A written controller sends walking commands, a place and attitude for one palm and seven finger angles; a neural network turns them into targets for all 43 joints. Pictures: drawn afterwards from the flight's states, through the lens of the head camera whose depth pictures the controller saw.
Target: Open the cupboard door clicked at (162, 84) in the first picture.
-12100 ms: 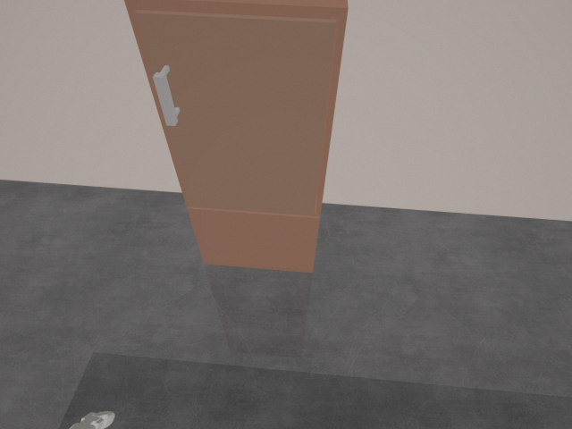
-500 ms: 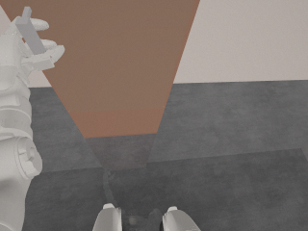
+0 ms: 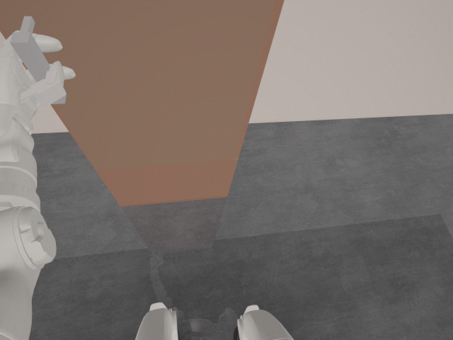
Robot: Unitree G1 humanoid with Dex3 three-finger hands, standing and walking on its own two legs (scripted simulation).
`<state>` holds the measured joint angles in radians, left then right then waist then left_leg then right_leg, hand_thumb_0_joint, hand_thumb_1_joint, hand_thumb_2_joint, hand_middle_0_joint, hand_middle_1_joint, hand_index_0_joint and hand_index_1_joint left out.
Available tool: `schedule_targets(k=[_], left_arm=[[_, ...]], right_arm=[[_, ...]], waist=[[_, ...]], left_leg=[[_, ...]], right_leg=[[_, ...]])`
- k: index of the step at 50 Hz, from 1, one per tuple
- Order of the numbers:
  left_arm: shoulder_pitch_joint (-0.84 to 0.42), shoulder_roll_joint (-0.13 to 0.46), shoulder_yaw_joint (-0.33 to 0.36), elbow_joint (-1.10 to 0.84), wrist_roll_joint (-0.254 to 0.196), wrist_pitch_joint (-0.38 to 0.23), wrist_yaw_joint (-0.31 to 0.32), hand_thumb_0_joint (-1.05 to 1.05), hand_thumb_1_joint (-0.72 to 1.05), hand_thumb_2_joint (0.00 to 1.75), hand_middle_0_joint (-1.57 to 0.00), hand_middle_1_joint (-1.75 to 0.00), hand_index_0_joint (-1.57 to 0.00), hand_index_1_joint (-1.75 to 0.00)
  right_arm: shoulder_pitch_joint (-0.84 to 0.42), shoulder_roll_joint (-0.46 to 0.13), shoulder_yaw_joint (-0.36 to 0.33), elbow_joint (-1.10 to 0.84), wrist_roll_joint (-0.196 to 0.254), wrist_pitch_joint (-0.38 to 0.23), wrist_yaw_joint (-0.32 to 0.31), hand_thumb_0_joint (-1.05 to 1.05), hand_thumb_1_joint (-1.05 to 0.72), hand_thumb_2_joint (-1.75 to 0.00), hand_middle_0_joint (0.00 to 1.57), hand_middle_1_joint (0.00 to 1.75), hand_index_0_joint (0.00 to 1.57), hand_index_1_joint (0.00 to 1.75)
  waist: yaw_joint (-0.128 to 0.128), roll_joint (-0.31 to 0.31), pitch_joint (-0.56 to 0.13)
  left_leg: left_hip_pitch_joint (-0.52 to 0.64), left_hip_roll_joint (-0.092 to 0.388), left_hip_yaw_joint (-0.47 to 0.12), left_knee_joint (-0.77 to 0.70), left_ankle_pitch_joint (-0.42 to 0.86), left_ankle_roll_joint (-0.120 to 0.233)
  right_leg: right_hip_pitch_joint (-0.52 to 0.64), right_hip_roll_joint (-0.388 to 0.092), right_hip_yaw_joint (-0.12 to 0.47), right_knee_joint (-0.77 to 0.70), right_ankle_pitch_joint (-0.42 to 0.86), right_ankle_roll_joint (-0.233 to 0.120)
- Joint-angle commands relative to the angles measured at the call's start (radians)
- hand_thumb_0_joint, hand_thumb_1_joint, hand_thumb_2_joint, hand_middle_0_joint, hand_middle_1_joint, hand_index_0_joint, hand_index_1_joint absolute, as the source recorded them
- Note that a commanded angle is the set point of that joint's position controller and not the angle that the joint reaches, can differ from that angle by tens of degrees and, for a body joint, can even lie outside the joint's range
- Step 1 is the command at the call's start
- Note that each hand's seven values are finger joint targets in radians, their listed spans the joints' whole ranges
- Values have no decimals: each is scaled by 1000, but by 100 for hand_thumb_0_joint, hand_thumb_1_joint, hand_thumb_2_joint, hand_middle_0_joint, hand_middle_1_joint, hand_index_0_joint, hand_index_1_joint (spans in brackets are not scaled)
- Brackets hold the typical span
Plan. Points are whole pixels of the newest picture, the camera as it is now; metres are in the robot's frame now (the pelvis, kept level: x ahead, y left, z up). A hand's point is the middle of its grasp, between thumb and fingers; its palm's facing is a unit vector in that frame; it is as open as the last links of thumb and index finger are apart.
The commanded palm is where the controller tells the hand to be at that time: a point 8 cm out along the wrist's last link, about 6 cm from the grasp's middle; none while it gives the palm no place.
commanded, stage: pull the door open along its arc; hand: left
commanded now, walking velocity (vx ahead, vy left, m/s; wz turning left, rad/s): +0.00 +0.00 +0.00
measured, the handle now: (44, 62) +0.56 +0.26 +0.10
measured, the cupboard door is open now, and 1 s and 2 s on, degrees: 1 46 46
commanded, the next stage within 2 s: open thumb and fingers to let go in 0.84 s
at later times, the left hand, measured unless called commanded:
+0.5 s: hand (80, 153) +0.39 +0.18 +0.10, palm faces +0.32 -0.94 +0.09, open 5.9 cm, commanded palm +0.33 +0.21 +0.10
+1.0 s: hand (169, 230) +0.27 +0.06 +0.10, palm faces +0.41 -0.91 +0.01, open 6.0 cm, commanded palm +0.24 +0.11 +0.10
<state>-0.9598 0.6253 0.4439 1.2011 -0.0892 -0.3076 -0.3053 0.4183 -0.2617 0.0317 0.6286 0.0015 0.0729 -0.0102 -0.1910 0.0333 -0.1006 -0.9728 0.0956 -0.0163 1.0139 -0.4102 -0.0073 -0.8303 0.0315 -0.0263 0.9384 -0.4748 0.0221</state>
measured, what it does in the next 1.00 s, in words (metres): stands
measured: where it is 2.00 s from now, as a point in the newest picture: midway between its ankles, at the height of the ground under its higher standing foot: outside the picture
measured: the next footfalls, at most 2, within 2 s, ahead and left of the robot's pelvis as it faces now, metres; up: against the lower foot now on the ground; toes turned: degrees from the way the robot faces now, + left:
none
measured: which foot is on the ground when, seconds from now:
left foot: down 0.00-1.00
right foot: down 0.00-1.00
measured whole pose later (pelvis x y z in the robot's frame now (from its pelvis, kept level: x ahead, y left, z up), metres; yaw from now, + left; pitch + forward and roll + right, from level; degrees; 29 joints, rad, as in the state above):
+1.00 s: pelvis +0.00 -0.04 +0.02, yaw +5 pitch +5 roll +0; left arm 0.16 -0.08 -0.23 0.03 0.08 -0.17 0.53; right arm 0.20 -0.19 0.01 0.55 -0.06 0.05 0.01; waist -0.01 0.04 -0.09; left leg -0.58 0.05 -0.05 0.85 -0.37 -0.05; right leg -0.45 -0.01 -0.07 0.87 -0.50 -0.02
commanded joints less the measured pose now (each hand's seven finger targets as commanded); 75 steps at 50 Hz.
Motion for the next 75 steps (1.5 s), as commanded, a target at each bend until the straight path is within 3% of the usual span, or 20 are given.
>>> schedule_targets(k=[1, 10, 15, 16, 17, 18, 20, 22, 26, 30, 34, 39, 44, 45, 47, 50, 61, 67, 69, 75], left_arm=[[-280, 248, 50, -260, -45, -76, -22, 0, 90, 90, -40, -135, -40, -135], [113, 97, 18, -505, -125, -53, -24, 0, 90, 90, -40, -135, -40, -135], [324, -38, -54, -702, -168, -33, 2, 0, 90, 90, -40, -135, -40, -135], [309, -68, 79, -798, -231, -24, 153, 0, 90, 90, -40, -135, -40, -135], [406, -186, -24, -816, -209, -3, 226, 0, 90, 90, -40, -135, -40, -135], [410, -221, -38, -864, -185, 6, 294, 0, 90, 90, -40, -135, -40, -135], [498, -278, -87, -954, -118, 14, 420, 0, 90, 90, -40, -135, -40, -135], [524, -358, -174, -1035, -34, 27, 530, 0, 90, 90, -40, -135, -40, -135], [599, -503, -293, -1138, 54, 65, 715, 0, 90, 90, -40, -135, -40, -135], [604, -589, -434, -1200, 120, 77, 756, 0, 90, 90, -40, -135, -40, -135], [706, -680, -535, -1278, 132, 70, 755, 0, 90, 90, -40, -135, -40, -135], [851, -765, -651, -1370, 151, 74, 770, 0, 90, 90, -40, -135, -40, -135], [976, -759, -676, -1427, 184, 85, 815, 0, 90, 90, -40, -135, -40, -135], [952, -747, -675, -1416, 196, 87, 825, 0, 90, 90, -40, -135, -40, -135], [803, -725, -650, -1394, 190, 82, 847, 0, 90, 90, -40, -135, -40, -135], [807, -719, -624, -1354, 176, 70, 854, 0, 69, 81, -38, -133, -38, -133], [820, -737, -626, -1319, 144, 52, 792, 0, -8, 48, -33, -124, -33, -124], [840, -743, -631, -1337, 140, 56, 796, 0, -50, 30, -30, -120, -30, -120], [843, -738, -629, -1341, 145, 58, 803, 0, -50, 30, -30, -120, -30, -120], [862, -766, -663, -1353, 174, 82, 825, 0, -50, 30, -25, -90, -25, -90]], right_arm=[[155, -192, -76, -69, -2, -2, -14, 0, -90, -90, 20, 30, 20, 30], [69, -170, -92, -151, 22, 4, 3, 0, -90, -90, 20, 30, 20, 30], [5, -150, -92, -192, 34, -18, 13, 0, -90, -90, 20, 30, 20, 30], [-37, -112, -89, -198, 26, -35, 12, 0, -90, -90, 20, 30, 20, 30], [-50, -108, -88, -199, 26, -51, 20, 0, -90, -90, 20, 30, 20, 30], [-50, -105, -88, -189, 21, -61, 27, 0, -90, -90, 20, 30, 20, 30], [-66, -98, -88, -188, 6, -73, 38, 0, -90, -90, 20, 30, 20, 30], [-93, -86, -87, -189, -10, -74, 51, 0, -90, -90, 20, 30, 20, 30], [-157, -69, -88, -202, -33, -64, 54, 0, -90, -90, 20, 30, 20, 30], [-207, -62, -81, -207, -44, -50, 35, 0, -90, -90, 20, 30, 20, 30], [-254, -37, -73, -220, -47, -52, 24, 0, -90, -90, 20, 30, 20, 30], [-292, -20, -65, -247, -51, -60, 27, 0, -90, -90, 20, 30, 20, 30], [-317, -11, -58, -263, -56, -66, 26, 0, -90, -90, 20, 30, 20, 30], [-316, -12, -56, -255, -59, -65, 22, 0, -90, -90, 20, 30, 20, 30], [-344, -9, -48, -229, -61, -64, 10, 0, -90, -90, 20, 30, 20, 30], [-353, -3, -51, -212, -64, -68, -2, 0, -90, -90, 20, 30, 20, 30], [-326, -10, -61, -205, -60, -69, -2, 0, -90, -90, 20, 30, 20, 30], [-318, -14, -61, -219, -60, -70, 2, 0, -90, -90, 20, 30, 20, 30], [-321, -15, -60, -221, -59, -66, 2, 0, -90, -90, 20, 30, 20, 30], [-313, -14, -64, -230, -59, -60, 5, 0, -90, -90, 20, 30, 20, 30]], waist=[[48, 125, -525], [124, 66, -475], [140, 45, -393], [235, 19, -405], [202, 64, -379], [191, 41, -352], [194, 15, -343], [188, 42, -345], [179, -44, -327], [146, -73, -244], [168, -39, -237], [169, -51, -190], [177, -101, -150], [169, -131, -129], [152, -110, -96], [170, -128, -109], [184, -106, -190], [180, -127, -168], [180, -118, -165], [177, -113, -188]], left_leg=[[530, -57, -8, -81, 447, 36], [535, -71, 28, -135, 473, 37], [546, -74, 37, -166, 479, 36], [507, -79, 36, -180, 489, 21], [536, -77, 43, -191, 484, 13], [539, -73, 37, -193, 487, 9], [540, -72, 33, -195, 501, 10], [563, -71, 34, -199, 497, 7], [559, -73, 31, -216, 407, 8], [556, -74, 27, -234, 284, 14], [584, -81, 31, -252, 267, 11], [584, -83, 24, -253, 245, 14], [559, -94, 25, -238, 207, 19], [550, -94, 20, -233, 193, 22], [537, -99, 17, -221, 143, 22], [537, -103, 17, -220, 128, 22], [551, -101, 25, -232, 214, 21], [547, -100, 24, -229, 211, 21], [547, -100, 25, -226, 216, 20], [561, -95, 20, -222, 246, 21]], right_leg=[[120, 47, -20, -101, 456, -29], [254, 45, -26, -122, 540, -33], [288, 42, -32, -138, 564, -31], [324, 36, -46, -142, 554, -27], [306, 37, -51, -139, 531, -25], [286, 36, -60, -138, 517, -24], [301, 33, -60, -135, 514, -25], [297, 24, -59, -128, 507, -26], [338, 14, -60, -153, 467, -30], [319, 1, -47, -199, 372, -31], [350, -11, -43, -217, 355, -41], [353, -19, -42, -231, 334, -40], [357, -33, -18, -261, 299, -35], [347, -37, -9, -276, 277, -31], [299, -46, 6, -292, 189, -30], [306, -51, 26, -320, 129, -29], [366, -53, 12, -263, 330, -24], [355, -49, 3, -260, 324, -23], [348, -47, 1, -256, 323, -26], [341, -35, -22, -228, 337, -35]])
